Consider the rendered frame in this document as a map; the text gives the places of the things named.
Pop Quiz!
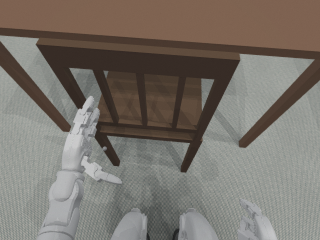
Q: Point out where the left robot thigh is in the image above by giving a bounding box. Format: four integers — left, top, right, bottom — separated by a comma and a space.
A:
110, 212, 148, 240

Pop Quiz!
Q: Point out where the left robot hand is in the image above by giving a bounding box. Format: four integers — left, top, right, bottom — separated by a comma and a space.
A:
61, 96, 122, 185

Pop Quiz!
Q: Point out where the right robot shin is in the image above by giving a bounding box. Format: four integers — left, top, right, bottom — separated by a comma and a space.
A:
178, 208, 197, 240

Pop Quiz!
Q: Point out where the robot left forearm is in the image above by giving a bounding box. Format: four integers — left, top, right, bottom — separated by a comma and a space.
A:
36, 170, 85, 240

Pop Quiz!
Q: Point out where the right robot hand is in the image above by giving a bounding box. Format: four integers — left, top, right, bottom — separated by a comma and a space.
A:
237, 198, 278, 240

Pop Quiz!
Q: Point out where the table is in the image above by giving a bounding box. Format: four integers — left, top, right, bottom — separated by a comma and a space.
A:
0, 0, 320, 148

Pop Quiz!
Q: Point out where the chair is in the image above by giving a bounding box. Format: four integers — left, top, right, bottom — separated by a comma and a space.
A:
36, 37, 241, 173

